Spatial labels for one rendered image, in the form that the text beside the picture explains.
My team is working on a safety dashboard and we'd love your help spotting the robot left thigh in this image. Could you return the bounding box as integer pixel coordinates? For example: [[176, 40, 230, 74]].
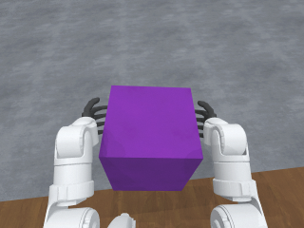
[[107, 216, 136, 228]]

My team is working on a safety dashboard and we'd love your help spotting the left robot upper arm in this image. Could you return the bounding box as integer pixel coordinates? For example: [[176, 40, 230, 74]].
[[45, 207, 100, 228]]

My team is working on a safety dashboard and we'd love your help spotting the robot right forearm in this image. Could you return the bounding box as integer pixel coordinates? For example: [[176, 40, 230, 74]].
[[203, 117, 268, 228]]

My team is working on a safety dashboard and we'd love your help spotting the robot left forearm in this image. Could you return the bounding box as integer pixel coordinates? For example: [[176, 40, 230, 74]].
[[43, 117, 99, 228]]

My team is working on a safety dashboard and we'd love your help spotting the left robot hand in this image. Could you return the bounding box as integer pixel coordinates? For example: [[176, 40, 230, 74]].
[[82, 97, 107, 135]]

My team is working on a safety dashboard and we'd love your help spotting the right robot hand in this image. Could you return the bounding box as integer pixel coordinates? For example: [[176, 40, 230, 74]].
[[195, 101, 217, 138]]

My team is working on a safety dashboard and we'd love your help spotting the right robot upper arm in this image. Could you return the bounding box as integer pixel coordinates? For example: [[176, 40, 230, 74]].
[[210, 203, 267, 228]]

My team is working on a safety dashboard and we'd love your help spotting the carton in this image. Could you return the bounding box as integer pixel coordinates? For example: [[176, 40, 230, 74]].
[[99, 85, 203, 191]]

